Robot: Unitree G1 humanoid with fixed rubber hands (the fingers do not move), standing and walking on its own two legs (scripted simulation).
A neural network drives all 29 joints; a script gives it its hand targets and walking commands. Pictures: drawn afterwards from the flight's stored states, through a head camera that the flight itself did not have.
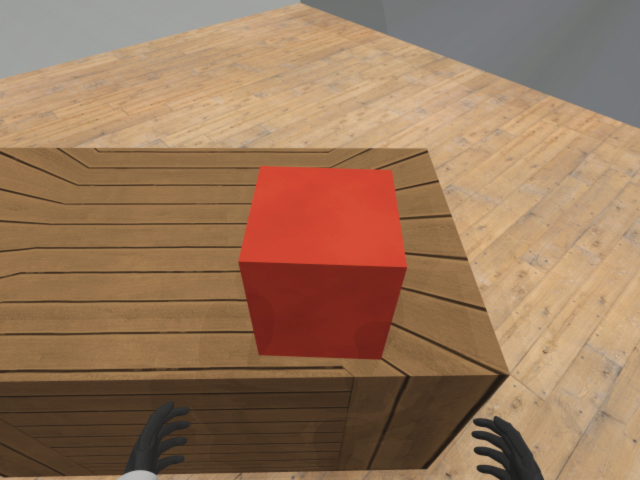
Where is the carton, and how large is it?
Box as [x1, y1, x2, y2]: [238, 166, 406, 359]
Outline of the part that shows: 260,166 238,261 258,353 267,355 380,359 406,269 391,170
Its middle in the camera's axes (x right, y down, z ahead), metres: +0.00 +0.04 +0.64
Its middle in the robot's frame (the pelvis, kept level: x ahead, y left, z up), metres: +0.45 +0.03 -0.02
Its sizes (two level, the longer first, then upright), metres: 0.210 0.200 0.250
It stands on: a pedestal, 0.64 m high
